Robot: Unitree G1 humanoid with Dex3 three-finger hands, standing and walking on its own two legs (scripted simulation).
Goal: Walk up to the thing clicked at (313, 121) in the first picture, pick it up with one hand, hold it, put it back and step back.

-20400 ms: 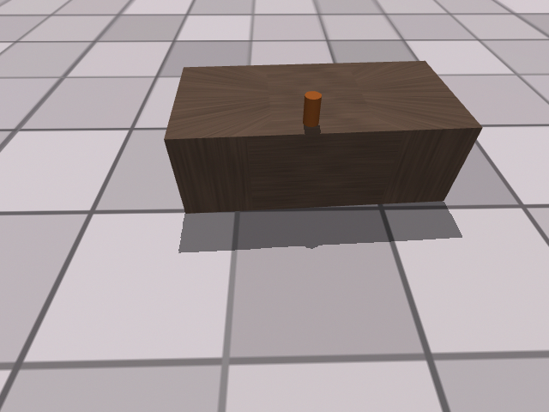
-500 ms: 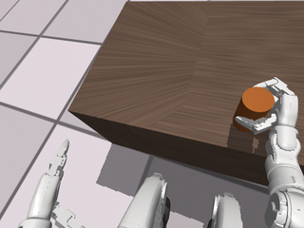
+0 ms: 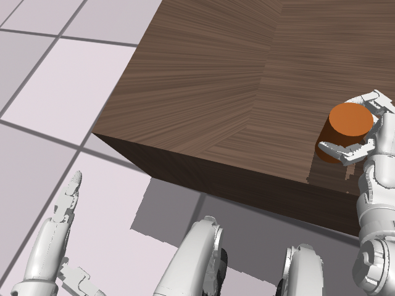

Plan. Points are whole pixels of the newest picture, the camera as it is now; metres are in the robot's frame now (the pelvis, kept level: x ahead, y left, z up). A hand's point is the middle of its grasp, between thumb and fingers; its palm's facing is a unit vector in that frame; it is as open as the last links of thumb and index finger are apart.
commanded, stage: loosen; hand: right
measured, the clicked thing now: (340, 135) +0.48 -0.15 -0.05
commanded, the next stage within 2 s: open in 0.14 s
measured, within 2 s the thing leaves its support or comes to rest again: neither
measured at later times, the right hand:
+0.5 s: hand (352, 125) +0.50 -0.16 -0.04, palm faces +0.04 +1.00 +0.00, open 10.8 cm
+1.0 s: hand (354, 123) +0.50 -0.16 -0.02, palm faces +0.04 +1.00 -0.01, open 13.9 cm
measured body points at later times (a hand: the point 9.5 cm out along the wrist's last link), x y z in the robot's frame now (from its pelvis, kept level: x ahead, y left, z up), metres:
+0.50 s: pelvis -0.01 -0.01 -0.01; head +0.17 -0.07 +0.40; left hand +0.16 +0.26 +0.09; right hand +0.49 -0.22 -0.03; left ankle +0.09 +0.13 -0.53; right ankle +0.05 -0.12 -0.53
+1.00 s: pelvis +0.00 +0.00 +0.00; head +0.17 -0.07 +0.41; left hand +0.17 +0.26 +0.11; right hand +0.49 -0.22 -0.02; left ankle +0.09 +0.13 -0.53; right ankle +0.05 -0.12 -0.53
